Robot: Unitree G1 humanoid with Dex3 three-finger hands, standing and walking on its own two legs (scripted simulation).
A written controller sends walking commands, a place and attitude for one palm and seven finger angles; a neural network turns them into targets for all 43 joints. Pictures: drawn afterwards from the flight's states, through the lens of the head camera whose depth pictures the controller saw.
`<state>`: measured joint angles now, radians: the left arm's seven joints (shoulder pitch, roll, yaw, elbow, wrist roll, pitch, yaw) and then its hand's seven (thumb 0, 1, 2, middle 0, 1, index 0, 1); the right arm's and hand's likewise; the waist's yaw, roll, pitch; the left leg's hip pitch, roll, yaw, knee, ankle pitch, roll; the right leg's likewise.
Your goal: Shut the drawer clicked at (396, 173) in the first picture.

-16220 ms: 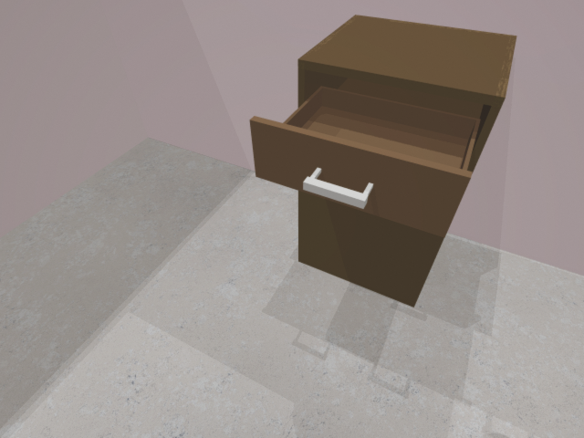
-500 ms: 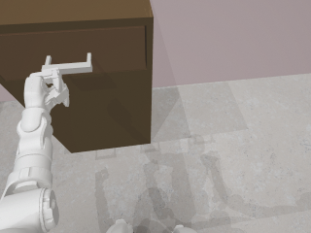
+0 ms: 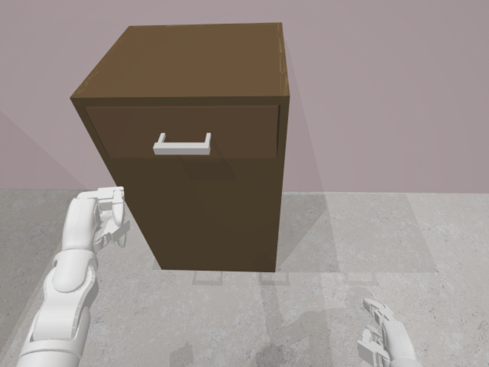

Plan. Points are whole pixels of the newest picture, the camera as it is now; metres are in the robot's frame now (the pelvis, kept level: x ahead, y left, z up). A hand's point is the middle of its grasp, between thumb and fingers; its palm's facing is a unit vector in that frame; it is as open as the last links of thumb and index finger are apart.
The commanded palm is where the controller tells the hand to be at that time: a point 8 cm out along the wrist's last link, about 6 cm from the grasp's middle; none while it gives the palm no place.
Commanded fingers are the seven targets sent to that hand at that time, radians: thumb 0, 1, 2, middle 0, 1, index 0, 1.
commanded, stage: draw the hand back to the body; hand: left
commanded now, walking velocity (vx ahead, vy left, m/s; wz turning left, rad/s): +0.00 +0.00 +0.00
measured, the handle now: (183, 142) +0.61 +0.21 +0.01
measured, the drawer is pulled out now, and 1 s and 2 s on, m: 0.00 0.00 0.00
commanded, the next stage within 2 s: step back with the hand held close in 0.64 s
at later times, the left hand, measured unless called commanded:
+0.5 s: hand (42, 278) +0.18 +0.24 +0.17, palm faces +0.36 -0.83 -0.42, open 3.3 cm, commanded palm +0.13 +0.28 +0.18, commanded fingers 0.00 0.90 0.90 -1.40 -1.60 -1.40 -1.60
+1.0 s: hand (49, 270) +0.19 +0.24 +0.16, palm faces +0.29 -0.82 -0.49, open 3.2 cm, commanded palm +0.13 +0.29 +0.18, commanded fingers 0.00 0.90 0.90 -1.40 -1.60 -1.40 -1.60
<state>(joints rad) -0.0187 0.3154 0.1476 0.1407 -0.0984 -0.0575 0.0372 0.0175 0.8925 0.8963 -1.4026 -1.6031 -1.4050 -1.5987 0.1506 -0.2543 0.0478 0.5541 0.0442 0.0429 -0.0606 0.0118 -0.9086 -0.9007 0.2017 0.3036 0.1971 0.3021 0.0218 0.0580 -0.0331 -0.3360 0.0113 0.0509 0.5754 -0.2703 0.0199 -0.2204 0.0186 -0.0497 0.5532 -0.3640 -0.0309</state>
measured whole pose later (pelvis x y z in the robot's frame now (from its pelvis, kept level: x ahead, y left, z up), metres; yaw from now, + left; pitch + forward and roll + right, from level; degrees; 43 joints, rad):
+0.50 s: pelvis +0.00 +0.00 +0.01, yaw +0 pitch -5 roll +0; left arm 0.55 0.36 0.28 -0.46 -0.09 -0.10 0.08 0.02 0.89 0.90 -1.40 -1.60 -1.41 -1.60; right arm 0.19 -0.25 0.03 0.61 0.00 -0.04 -0.06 0.02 -0.91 -0.90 0.20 0.30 0.20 0.30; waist 0.06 0.09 0.02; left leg -0.13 0.01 0.05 0.41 -0.20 0.02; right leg 0.01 0.03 -0.05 0.33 -0.27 -0.03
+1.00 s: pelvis +0.00 +0.01 +0.01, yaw +0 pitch +0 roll -1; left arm 0.59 0.37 0.33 -0.49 -0.07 -0.15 0.08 0.01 0.89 0.90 -1.40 -1.60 -1.41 -1.60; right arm 0.15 -0.25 0.00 0.55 0.00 0.04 -0.06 0.01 -0.91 -0.90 0.20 0.30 0.20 0.30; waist 0.01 0.07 0.03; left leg -0.23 0.00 0.06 0.42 -0.19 0.03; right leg -0.11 0.01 -0.04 0.38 -0.27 -0.01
